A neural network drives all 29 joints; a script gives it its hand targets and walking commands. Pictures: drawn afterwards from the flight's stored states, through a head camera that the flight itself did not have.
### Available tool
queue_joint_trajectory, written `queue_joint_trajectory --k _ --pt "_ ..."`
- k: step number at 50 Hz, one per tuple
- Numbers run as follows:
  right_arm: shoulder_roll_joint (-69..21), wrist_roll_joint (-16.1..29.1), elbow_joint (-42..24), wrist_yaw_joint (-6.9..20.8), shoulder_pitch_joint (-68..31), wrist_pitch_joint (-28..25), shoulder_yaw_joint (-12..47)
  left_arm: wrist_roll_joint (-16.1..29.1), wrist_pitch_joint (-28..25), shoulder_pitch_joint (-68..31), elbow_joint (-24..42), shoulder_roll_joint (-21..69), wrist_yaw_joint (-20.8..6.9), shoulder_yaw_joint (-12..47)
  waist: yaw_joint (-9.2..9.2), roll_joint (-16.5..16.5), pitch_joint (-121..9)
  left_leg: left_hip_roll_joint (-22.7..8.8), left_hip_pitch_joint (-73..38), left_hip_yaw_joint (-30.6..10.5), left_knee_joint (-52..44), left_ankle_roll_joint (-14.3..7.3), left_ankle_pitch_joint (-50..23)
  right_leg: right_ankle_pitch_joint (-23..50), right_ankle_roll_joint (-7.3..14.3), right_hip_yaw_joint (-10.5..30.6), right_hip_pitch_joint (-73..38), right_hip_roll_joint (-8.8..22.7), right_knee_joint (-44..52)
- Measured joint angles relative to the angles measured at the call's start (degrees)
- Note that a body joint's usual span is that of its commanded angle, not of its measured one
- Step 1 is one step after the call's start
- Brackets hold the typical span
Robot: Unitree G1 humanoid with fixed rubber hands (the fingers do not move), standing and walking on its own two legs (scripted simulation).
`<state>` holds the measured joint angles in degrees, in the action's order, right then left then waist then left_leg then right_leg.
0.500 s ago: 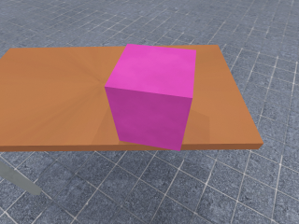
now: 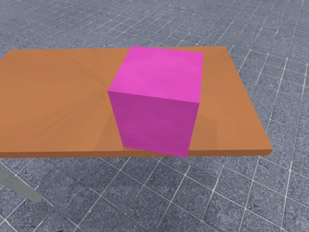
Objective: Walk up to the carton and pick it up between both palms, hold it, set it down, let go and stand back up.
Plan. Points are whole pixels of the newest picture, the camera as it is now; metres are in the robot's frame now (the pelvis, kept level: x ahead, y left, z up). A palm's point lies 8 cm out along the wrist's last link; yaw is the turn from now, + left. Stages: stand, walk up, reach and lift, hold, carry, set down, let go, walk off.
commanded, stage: walk up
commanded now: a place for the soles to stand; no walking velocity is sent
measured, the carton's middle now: (159, 103) +0.47 +0.01 +0.05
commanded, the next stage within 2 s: reach and lift in 0.16 s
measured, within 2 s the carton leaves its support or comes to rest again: neither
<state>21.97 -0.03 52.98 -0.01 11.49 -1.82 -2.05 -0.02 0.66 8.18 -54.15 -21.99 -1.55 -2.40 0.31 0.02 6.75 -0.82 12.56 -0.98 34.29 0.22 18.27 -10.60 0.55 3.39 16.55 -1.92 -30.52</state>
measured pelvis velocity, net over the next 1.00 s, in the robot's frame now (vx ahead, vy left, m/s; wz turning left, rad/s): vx -0.01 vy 0.02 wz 0.03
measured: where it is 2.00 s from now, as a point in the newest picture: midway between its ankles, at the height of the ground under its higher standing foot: outside the picture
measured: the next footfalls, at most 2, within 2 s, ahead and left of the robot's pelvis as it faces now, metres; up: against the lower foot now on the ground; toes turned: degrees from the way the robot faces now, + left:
none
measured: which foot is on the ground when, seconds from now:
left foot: down 0.00-1.00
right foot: down 0.00-1.00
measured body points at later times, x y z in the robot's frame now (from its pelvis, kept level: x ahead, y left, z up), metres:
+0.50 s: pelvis +0.01 -0.01 -0.01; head +0.05 -0.01 +0.44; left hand +0.20 +0.28 -0.08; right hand +0.16 -0.30 -0.11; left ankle +0.01 +0.12 -0.73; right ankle +0.04 -0.12 -0.73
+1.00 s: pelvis -0.01 +0.02 +0.01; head -0.04 +0.04 +0.45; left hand +0.15 +0.30 -0.04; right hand +0.14 -0.24 -0.05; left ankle +0.01 +0.12 -0.73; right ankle +0.04 -0.12 -0.73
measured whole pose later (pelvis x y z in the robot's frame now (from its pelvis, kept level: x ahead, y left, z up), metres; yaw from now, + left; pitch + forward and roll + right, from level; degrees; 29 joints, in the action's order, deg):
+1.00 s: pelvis -0.01 +0.02 +0.01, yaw +1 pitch -11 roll -3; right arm 14.7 -0.3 29.8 0.9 16.4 -3.7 -3.1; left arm 0.0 20.3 14.5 -13.9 -22.0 -0.6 1.1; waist 0.3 -0.5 7.0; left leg -1.2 4.7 -1.0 31.8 -1.2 16.7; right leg -9.5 0.1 2.3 3.5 -1.9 -23.4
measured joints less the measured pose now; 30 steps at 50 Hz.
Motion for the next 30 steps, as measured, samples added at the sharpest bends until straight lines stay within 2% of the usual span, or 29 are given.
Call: queue_joint_trajectory --k 8,9,13,18,22,25,30 --pt "0.0 0.0 0.0 0.02 0.0 0.0 0.0 0.0 -0.01 0.0 -0.59 0.0 0.0 0.17 0.0 -0.12 -0.05 -0.01 -0.02 0.0 -0.07 0.0 -0.05 0.03 0.0 0.0 -0.08 0.0 0.18" --pt "-0.07 -0.06 0.09 0.25 -0.08 -0.42 -0.25 -0.01 1.24 -0.05 0.13 0.01 0.27 0.23 -0.01 -0.16 0.0 -0.02 0.16 -0.01 0.13 0.0 0.25 -0.58 0.0 -0.04 0.19 0.0 -0.25" --pt "-0.33 -0.26 0.25 3.25 -1.29 -4.26 -1.06 0.0 15.02 -1.93 10.57 -0.01 2.75 0.64 0.04 -0.21 0.01 -0.03 4.09 0.03 5.18 0.01 2.25 -5.74 0.0 -1.0 2.33 0.01 -7.51" --pt "-1.84 -0.25 -0.01 3.15 -4.74 -4.46 -1.11 0.03 24.05 -5.67 19.53 0.0 2.37 0.67 0.0 -0.13 0.29 -0.01 5.64 0.0 7.8 0.84 3.94 -8.44 0.0 -1.11 4.6 0.01 -11.54" --pt "-2.56 -0.25 -2.49 0.81 -4.87 -5.33 -1.13 0.04 24.9 -6.72 25.57 -0.01 0.58 0.66 0.0 -0.12 0.25 -0.06 5.05 0.0 7.23 0.87 3.92 -8.8 0.0 -1.13 4.18 -0.02 -11.39" --pt "-2.88 -0.25 -4.54 -0.96 -4.82 -6.12 -1.12 0.02 24.74 -6.61 27.11 -0.02 -0.72 -0.01 0.0 -0.04 0.21 -0.11 3.44 0.0 5.75 0.87 3.42 -8.23 0.0 -1.13 2.46 -0.01 -9.7" --pt "-3.7 -0.25 -8.54 -2.45 -4.38 -6.7 -1.09 0.01 23.78 -3.65 29.28 -0.01 -1.25 -0.67 0.02 0.17 0.2 -0.26 -0.68 0.0 1.93 0.72 1.78 -5.82 -0.13 -1.13 -2.46 -0.01 -4.31"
